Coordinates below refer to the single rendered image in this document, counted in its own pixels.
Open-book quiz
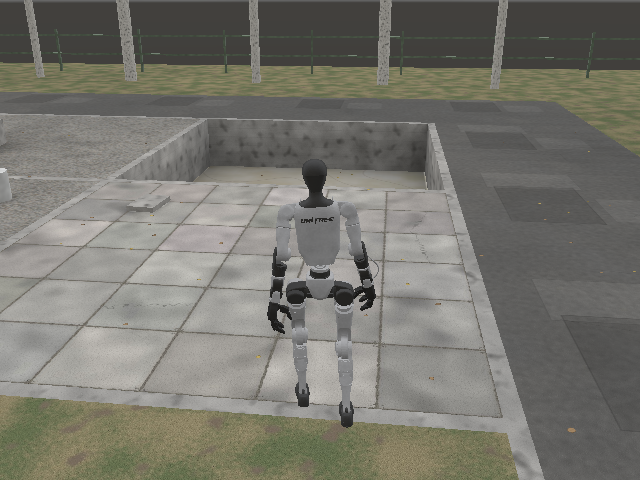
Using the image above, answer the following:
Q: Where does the left robot upper arm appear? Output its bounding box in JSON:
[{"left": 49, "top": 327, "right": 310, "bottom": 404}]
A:
[{"left": 276, "top": 203, "right": 296, "bottom": 262}]

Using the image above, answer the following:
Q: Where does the left robot forearm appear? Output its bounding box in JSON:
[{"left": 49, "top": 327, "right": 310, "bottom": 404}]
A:
[{"left": 269, "top": 247, "right": 287, "bottom": 303}]

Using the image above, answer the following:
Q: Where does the right robot foot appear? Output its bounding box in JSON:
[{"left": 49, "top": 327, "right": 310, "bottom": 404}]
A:
[{"left": 339, "top": 401, "right": 354, "bottom": 428}]

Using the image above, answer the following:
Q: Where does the right robot forearm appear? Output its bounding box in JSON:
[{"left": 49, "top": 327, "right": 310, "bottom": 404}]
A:
[{"left": 354, "top": 241, "right": 374, "bottom": 288}]

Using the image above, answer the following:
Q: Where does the robot left hand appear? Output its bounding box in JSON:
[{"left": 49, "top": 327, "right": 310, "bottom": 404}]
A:
[{"left": 267, "top": 302, "right": 292, "bottom": 334}]

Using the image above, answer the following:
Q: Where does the robot right hand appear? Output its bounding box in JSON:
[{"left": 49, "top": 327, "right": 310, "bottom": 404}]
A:
[{"left": 354, "top": 284, "right": 376, "bottom": 311}]

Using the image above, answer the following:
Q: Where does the robot left shin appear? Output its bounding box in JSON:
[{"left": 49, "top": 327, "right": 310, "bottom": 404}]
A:
[{"left": 292, "top": 328, "right": 308, "bottom": 394}]

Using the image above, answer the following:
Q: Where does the right robot upper arm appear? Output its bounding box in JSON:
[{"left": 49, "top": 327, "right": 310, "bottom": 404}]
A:
[{"left": 337, "top": 201, "right": 364, "bottom": 256}]

